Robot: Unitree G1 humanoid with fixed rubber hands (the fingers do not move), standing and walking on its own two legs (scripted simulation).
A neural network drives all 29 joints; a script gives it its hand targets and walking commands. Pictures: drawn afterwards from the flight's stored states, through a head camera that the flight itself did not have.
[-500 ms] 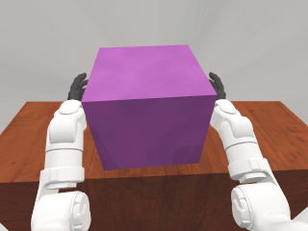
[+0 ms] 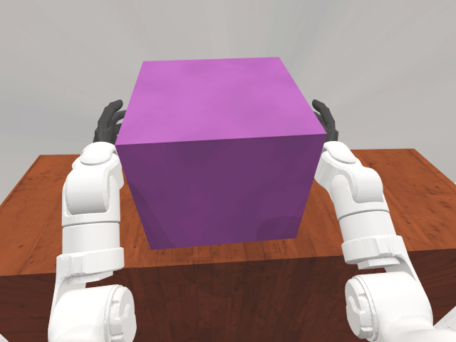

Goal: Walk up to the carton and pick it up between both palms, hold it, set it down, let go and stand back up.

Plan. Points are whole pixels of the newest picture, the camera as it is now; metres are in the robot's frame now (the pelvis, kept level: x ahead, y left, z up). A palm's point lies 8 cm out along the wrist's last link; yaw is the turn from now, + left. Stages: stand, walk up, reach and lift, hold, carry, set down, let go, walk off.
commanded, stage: hold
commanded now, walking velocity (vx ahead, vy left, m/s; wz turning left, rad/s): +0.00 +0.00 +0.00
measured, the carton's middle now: (218, 148) +0.39 -0.01 +0.20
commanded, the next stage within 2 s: none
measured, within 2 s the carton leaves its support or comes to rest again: neither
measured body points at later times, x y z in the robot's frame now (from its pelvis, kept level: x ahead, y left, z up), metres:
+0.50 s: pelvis -0.02 +0.00 +0.00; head -0.08 +0.01 +0.45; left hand +0.38 +0.18 +0.24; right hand +0.38 -0.17 +0.24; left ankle +0.02 +0.12 -0.75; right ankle +0.00 -0.12 -0.75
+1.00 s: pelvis -0.01 +0.00 +0.00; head -0.09 +0.01 +0.44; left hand +0.36 +0.17 +0.23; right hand +0.36 -0.18 +0.24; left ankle +0.02 +0.12 -0.75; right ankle +0.00 -0.12 -0.75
